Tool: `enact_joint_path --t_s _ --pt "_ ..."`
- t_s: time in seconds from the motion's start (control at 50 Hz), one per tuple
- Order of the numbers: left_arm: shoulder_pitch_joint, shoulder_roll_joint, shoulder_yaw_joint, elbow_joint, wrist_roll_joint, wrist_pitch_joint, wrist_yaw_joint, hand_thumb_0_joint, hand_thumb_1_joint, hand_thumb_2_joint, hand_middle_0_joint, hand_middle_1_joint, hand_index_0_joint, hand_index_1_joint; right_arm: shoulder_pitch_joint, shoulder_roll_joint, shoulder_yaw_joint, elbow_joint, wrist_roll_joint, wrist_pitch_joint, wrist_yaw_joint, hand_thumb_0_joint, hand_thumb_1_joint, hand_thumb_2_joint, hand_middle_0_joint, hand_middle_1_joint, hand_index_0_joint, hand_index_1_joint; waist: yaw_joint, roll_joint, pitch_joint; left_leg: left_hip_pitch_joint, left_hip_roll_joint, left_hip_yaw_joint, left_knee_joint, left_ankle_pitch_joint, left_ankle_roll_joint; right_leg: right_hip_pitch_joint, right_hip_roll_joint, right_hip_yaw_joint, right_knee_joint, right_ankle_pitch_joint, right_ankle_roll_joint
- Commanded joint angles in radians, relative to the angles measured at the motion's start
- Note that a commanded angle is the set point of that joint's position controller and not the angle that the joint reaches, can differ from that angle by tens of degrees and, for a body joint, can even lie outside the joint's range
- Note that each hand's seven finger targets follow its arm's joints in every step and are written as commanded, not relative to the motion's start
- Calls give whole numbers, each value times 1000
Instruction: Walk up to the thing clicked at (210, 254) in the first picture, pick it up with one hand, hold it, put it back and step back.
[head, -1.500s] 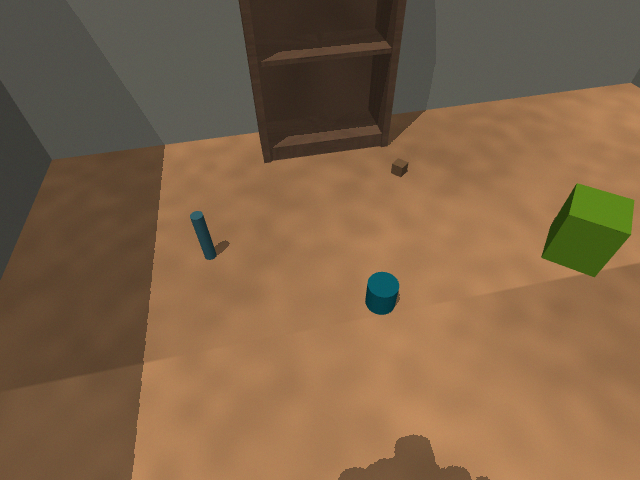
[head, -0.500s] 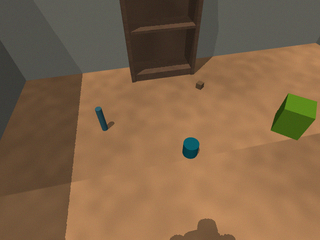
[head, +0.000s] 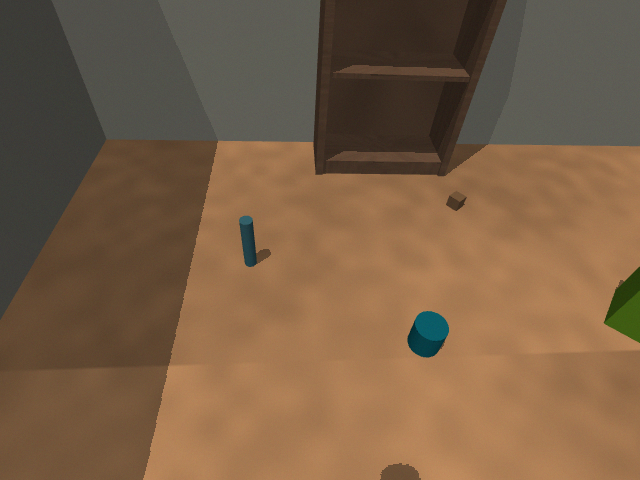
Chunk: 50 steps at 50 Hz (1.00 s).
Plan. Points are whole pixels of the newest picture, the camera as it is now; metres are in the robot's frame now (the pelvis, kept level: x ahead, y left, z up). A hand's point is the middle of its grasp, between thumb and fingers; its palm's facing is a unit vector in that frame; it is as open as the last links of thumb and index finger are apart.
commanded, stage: walk up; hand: left
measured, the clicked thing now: (248, 242) +1.07 +0.28 -0.63
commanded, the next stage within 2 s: none
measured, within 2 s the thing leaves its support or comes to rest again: neither
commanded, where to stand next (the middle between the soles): +0.74 +0.03 m, yaw +7 degrees
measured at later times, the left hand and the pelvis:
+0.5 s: hand (155, 367) +0.32 +0.28 -0.12, palm faces +0.03 -0.92 -0.39, open 7.4 cm; pelvis +0.23 +0.00 +0.00, yaw +5 degrees
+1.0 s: hand (176, 329) +0.40 +0.28 -0.15, palm faces +0.13 -0.93 -0.33, open 7.4 cm; pelvis +0.44 +0.01 +0.00, yaw +8 degrees
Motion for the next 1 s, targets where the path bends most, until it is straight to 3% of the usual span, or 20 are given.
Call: enact_joint_path --t_s 0.0,0.02,0.1,0.2,0.34,0.4,0.44,0.46,0.48,0.5,0.52,0.62,0.72,0.8,0.86,0.9,0.92,0.94,0.96,0.98 --pt "-88 137 5 -165 -29 -29 8 0 900 900 -200 -300 -200 -300 181 -380 -74 -72 20 -41 -40 0 -900 -900 200 300 200 300 -135 324 -8 353 332 -872 -564 -728 255 -643 140 134 605 -91 -48" --pt "-115 176 1 -160 -24 -31 13 0 900 900 -200 -300 -200 -300 113 -382 -73 -92 33 -41 -43 0 -900 -900 200 300 200 300 -103 261 64 242 357 -873 -586 -732 271 -635 83 171 621 -30 -50" --pt "10 174 15 -83 -51 -16 -5 0 900 900 -200 -300 -200 -300 52 -253 -23 -118 35 -73 -57 0 -900 -900 200 300 200 300 -18 188 58 142 146 -375 -489 -336 138 -476 26 162 442 220 -23" --pt "-69 138 17 -141 -32 -15 -22 0 900 900 -200 -300 -200 -300 109 -227 -17 -139 34 -91 -61 0 -900 -900 200 300 200 300 -42 174 48 256 147 -269 -482 -95 204 -516 21 125 216 295 30" --pt "-206 81 15 -213 -29 -37 -32 0 900 900 -200 -300 -200 -300 157 -227 -18 -171 32 -92 -69 0 -900 -900 200 300 200 300 -73 158 45 337 153 -188 -365 298 192 -455 63 68 -38 363 -9" --pt "-149 77 22 -200 -31 -41 -25 0 900 900 -200 -300 -200 -300 150 -225 -16 -194 29 -80 -79 0 -900 -900 200 300 200 300 -47 153 -7 303 141 -157 -249 408 167 -286 112 32 -81 331 -30" --pt "42 117 47 -151 -29 -51 -9 0 900 900 -200 -300 -200 -300 139 -184 1 -215 34 -77 -83 0 -900 -900 200 300 200 300 56 46 -124 210 70 -102 56 452 124 12 133 31 -130 325 -62" --pt "156 179 72 -134 -18 -59 2 0 900 900 -200 -300 -200 -300 181 -130 21 -226 39 -77 -82 0 -900 -900 200 300 200 300 95 -114 -201 52 -5 -56 314 239 99 186 7 194 -190 208 -91" --pt "176 237 80 -155 -22 -68 9 0 900 900 -200 -300 -200 -300 246 -85 43 -235 45 -74 -80 0 -900 -900 200 300 200 300 69 -240 -219 -184 -134 -69 485 -273 62 320 -248 623 -280 166 -166" --pt "134 254 78 -161 -40 -63 12 0 900 900 -200 -300 -200 -300 196 -200 19 -213 41 -68 -94 0 -900 -900 200 300 200 300 78 -148 -169 -246 -105 -108 575 -315 67 252 -317 768 -351 94 -255" --pt "88 237 71 -178 -48 -60 16 0 900 900 -200 -300 -200 -300 151 -223 13 -202 37 -70 -98 0 -900 -900 200 300 200 300 67 -101 -99 -258 -66 -136 622 -279 62 160 -313 731 -368 117 -288" --pt "10 139 34 -204 -46 -75 19 0 900 900 -200 -300 -200 -300 175 -143 24 -168 39 -57 -61 0 -900 -900 200 300 200 300 -11 -91 38 -108 -36 -142 447 -84 45 -138 -78 213 -357 509 -177" --pt "3 155 38 -256 -31 -79 13 0 900 900 -200 -300 -200 -300 65 -137 18 -211 27 -45 -40 0 -900 -900 200 300 200 300 -5 -83 52 -139 -9 -73 154 -7 -4 -131 -70 135 -393 404 -193" --pt "80 159 31 -257 -27 -71 9 0 900 900 -200 -300 -200 -300 -40 -118 16 -240 23 -57 -36 0 -900 -900 200 300 200 300 44 -44 21 -42 -4 -16 -30 90 11 -101 -87 116 -310 512 -161" --pt "65 179 31 -264 -32 -58 9 0 900 900 -200 -300 -200 -300 -8 -124 7 -234 18 -65 -39 0 -900 -900 200 300 200 300 5 -13 -9 88 -26 18 -112 78 43 -131 -98 124 -238 446 -160" --pt "78 141 8 -279 -36 -53 14 0 900 900 -200 -300 -200 -300 127 -179 -15 -192 4 -74 -51 0 -900 -900 200 300 200 300 -73 110 -81 349 -59 6 -145 9 81 -245 -28 68 16 522 -125" --pt "129 80 -15 -282 -47 -50 17 0 900 900 -200 -300 -200 -300 229 -236 -35 -179 -19 -79 -61 0 -900 -900 200 300 200 300 -109 273 -158 493 79 -211 -234 -129 139 -363 52 21 280 433 -81" --pt "176 26 -24 -276 -51 -45 17 0 900 900 -200 -300 -200 -300 235 -294 -43 -207 -19 -81 -73 0 -900 -900 200 300 200 300 -91 362 -173 587 307 -632 -306 -238 204 -584 197 54 455 -59 -36" --pt "173 157 7 -254 -48 -28 33 0 900 900 -200 -300 -200 -300 203 -318 -55 -223 19 -76 -73 0 -900 -900 200 300 200 300 -101 252 -177 553 389 -764 -371 -319 306 -604 148 131 549 -85 -46" --pt "133 180 5 -243 -36 -28 36 0 900 900 -200 -300 -200 -300 166 -292 -52 -220 35 -72 -75 0 -900 -900 200 300 200 300 -91 187 -84 440 376 -705 -395 -290 309 -611 111 171 578 -51 -43"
